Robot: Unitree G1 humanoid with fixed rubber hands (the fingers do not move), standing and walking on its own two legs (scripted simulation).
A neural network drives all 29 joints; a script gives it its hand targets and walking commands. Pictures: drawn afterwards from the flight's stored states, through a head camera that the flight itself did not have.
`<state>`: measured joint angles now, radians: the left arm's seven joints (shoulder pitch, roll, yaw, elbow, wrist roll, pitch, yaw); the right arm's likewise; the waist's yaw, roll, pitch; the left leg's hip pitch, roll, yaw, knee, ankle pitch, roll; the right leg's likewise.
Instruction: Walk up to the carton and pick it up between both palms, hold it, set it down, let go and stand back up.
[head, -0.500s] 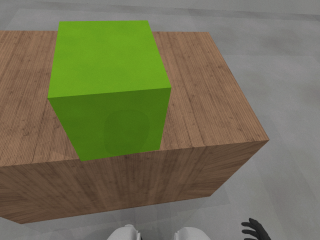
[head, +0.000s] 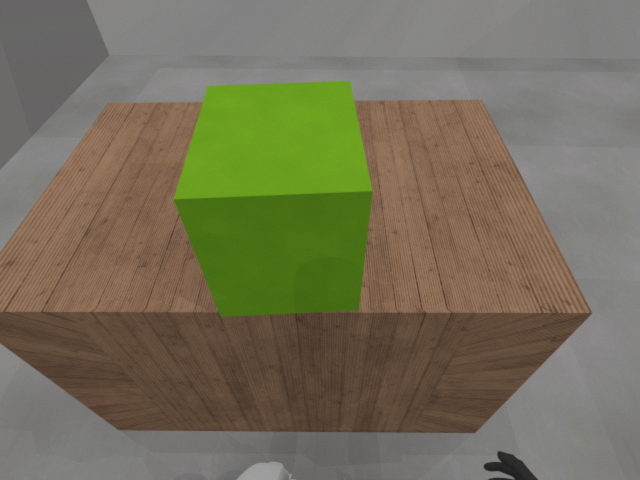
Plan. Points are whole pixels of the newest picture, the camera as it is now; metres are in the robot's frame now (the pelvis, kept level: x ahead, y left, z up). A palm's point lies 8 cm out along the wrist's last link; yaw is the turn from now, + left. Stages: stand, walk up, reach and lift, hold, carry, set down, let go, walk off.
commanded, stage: walk up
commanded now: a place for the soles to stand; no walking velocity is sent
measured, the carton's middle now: (284, 200) +0.53 +0.06 +0.04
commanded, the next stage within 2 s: none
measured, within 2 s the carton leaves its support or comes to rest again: neither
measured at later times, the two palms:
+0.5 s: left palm out of the picture +0.09 +0.32 -0.13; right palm out of the picture +0.08 -0.20 -0.07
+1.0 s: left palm out of the picture +0.12 +0.30 -0.10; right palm (484, 423) +0.22 -0.22 -0.09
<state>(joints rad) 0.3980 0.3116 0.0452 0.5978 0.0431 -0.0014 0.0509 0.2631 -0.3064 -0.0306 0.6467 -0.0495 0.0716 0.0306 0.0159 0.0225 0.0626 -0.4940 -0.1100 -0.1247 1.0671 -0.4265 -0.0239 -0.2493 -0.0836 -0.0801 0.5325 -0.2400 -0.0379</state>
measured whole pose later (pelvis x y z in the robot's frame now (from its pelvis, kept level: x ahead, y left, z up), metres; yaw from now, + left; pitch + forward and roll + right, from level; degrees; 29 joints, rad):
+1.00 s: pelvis +0.06 +0.02 -0.01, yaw +6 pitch -3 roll +1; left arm 0.27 0.31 -0.01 0.59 0.03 0.07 -0.01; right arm 0.26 -0.29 -0.02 0.57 -0.01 0.03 -0.05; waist 0.05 -0.02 0.12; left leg -0.41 0.00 0.01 0.91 -0.46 -0.01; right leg -0.28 0.02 -0.08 0.58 -0.26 -0.08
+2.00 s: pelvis +0.02 +0.02 -0.01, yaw -1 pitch -1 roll -1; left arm 0.38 0.31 0.01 0.56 0.02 -0.01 0.00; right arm 0.31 -0.29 0.01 0.63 -0.02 0.01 0.03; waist 0.01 -0.04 0.02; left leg -0.30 0.03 0.07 0.61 -0.29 0.01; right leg -0.27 -0.03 0.09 0.58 -0.31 0.02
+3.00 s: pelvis +0.02 +0.01 -0.01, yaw -6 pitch -2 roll +1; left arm 0.35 0.31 0.01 0.53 0.01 0.00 0.00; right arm 0.28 -0.33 0.00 0.65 -0.03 0.02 0.03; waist -0.01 0.00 0.02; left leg -0.26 0.07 0.16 0.61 -0.31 0.00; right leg -0.29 0.01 0.19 0.63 -0.31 0.05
